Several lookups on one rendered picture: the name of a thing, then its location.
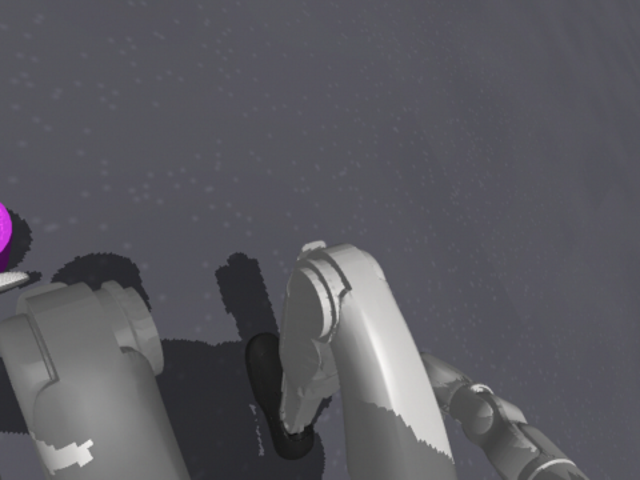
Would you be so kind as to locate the cup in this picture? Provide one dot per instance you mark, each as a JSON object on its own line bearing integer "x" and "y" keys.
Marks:
{"x": 6, "y": 236}

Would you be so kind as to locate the left robot hand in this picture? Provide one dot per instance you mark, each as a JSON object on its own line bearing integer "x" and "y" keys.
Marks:
{"x": 11, "y": 279}

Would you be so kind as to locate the right robot foot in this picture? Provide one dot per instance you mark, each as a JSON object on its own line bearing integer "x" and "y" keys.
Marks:
{"x": 265, "y": 374}

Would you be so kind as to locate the right robot arm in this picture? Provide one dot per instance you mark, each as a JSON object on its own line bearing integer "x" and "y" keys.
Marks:
{"x": 517, "y": 450}

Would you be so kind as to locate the right robot hand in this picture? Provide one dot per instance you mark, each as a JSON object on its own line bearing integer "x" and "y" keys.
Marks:
{"x": 445, "y": 380}

